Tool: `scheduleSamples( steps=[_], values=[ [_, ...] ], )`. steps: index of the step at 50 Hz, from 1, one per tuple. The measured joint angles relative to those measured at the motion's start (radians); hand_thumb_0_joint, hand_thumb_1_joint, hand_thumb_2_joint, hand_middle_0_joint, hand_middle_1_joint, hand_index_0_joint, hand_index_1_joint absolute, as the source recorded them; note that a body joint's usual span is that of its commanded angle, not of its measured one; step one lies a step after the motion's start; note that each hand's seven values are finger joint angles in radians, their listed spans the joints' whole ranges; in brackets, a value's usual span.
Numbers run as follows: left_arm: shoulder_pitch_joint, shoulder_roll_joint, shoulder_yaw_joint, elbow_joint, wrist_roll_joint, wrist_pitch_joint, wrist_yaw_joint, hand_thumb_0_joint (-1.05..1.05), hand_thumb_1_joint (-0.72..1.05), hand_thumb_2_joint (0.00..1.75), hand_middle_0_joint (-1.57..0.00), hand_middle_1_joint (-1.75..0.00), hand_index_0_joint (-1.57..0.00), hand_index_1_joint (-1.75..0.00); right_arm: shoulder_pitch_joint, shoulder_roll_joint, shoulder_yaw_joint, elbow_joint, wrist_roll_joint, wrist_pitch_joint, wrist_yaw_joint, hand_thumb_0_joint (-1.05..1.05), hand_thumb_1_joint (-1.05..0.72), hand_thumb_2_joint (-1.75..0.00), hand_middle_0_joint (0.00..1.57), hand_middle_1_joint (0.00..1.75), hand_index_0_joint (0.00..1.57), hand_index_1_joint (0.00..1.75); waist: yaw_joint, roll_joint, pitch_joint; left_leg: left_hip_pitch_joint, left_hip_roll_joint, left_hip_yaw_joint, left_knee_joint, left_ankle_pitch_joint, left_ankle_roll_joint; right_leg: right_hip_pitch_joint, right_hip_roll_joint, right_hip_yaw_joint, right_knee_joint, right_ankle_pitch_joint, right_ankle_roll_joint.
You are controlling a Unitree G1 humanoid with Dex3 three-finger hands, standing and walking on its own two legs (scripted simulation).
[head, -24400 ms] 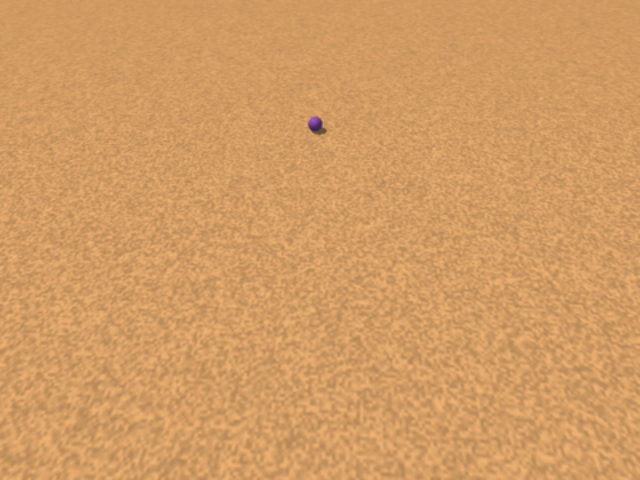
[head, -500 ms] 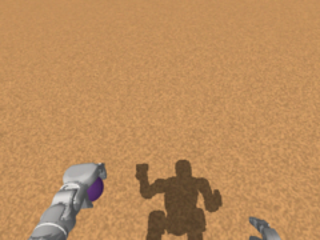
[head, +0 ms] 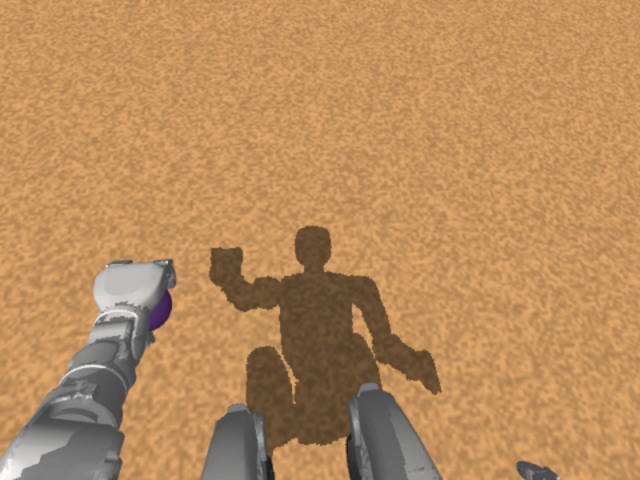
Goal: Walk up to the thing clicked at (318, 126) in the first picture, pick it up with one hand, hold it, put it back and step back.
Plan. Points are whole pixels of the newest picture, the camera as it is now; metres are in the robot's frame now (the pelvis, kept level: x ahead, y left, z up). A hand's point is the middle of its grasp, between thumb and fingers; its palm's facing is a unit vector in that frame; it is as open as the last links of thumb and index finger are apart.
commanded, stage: crouch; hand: left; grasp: from above
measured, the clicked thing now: (143, 305) +0.40 +0.23 -0.13
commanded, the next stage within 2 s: lower in 1.30 s
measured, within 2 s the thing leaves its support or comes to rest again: neither
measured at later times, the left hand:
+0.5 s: hand (181, 325) +0.43 +0.22 -0.32, palm faces -0.44 -0.01 -0.90, open 9.9 cm
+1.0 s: hand (193, 328) +0.44 +0.22 -0.41, palm faces -0.46 -0.02 -0.89, open 9.9 cm
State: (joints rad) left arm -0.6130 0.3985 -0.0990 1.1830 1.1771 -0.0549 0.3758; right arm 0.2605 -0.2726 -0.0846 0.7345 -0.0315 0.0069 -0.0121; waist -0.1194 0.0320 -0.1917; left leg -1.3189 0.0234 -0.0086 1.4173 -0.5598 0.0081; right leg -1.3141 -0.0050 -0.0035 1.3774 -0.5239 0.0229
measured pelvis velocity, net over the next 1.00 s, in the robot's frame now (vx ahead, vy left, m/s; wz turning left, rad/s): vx -0.03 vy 0.00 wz -0.05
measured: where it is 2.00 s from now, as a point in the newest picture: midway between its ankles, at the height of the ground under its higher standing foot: outside the picture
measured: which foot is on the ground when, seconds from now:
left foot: down 0.00-1.00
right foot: down 0.00-1.00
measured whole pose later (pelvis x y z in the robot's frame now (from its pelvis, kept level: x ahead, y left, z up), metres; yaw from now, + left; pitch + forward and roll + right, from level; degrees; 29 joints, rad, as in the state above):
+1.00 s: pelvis -0.03 +0.00 -0.24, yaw -3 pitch +37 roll -6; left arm -0.97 0.61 0.05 1.45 1.26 -0.14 0.41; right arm 0.19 -0.26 0.00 0.76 -0.13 -0.07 0.13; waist -0.24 0.02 -0.10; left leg -2.18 0.01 -0.08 2.23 -0.71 0.01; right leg -2.15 0.00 -0.05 2.16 -0.66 0.02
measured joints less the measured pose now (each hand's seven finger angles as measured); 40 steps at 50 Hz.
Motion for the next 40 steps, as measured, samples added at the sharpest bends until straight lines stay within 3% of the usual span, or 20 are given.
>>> scheduleSamples(
  steps=[9, 18, 26, 40],
  values=[
    [-0.103, 0.044, 0.047, 0.049, -0.014, -0.013, -0.025, 0.01, -0.05, 0.67, -0.53, -0.76, -0.63, -0.77, -0.019, 0.034, 0.024, 0.013, -0.024, -0.028, 0.011, 0.01, -0.91, -0.90, 0.20, 0.30, 0.20, 0.30, -0.029, 0.022, -0.005, -0.324, -0.006, -0.010, 0.269, -0.055, 0.006, -0.319, -0.004, -0.003, 0.265, -0.055, 0.002],
    [-0.192, 0.094, 0.080, 0.103, 0.028, -0.062, -0.004, 0.01, -0.06, 0.67, -0.54, -0.75, -0.64, -0.76, -0.054, 0.037, 0.055, 0.023, -0.052, -0.066, 0.045, 0.01, -0.90, -0.90, 0.20, 0.30, 0.20, 0.30, -0.054, 0.012, -0.005, -0.562, -0.013, -0.035, 0.475, -0.095, 0.001, -0.545, -0.009, -0.022, 0.462, -0.099, -0.001],
    [-0.259, 0.128, 0.109, 0.155, 0.046, -0.051, 0.025, 0.01, -0.06, 0.66, -0.55, -0.75, -0.66, -0.75, -0.082, 0.028, 0.061, 0.017, -0.072, -0.082, 0.078, 0.01, -0.91, -0.90, 0.20, 0.30, 0.20, 0.30, -0.080, 0.000, 0.017, -0.677, -0.016, -0.053, 0.590, -0.122, -0.006, -0.654, -0.009, -0.035, 0.571, -0.125, -0.005],
    [-0.312, 0.183, 0.137, 0.200, 0.059, -0.075, 0.020, 0.01, -0.06, 0.65, -0.56, -0.74, -0.66, -0.74, -0.080, 0.015, 0.074, 0.015, -0.091, -0.079, 0.124, 0.01, -0.92, -0.90, 0.20, 0.30, 0.20, 0.30, -0.102, -0.011, 0.064, -0.789, -0.010, -0.068, 0.731, -0.150, -0.006, -0.765, 0.000, -0.045, 0.700, -0.143, -0.004]
  ],
)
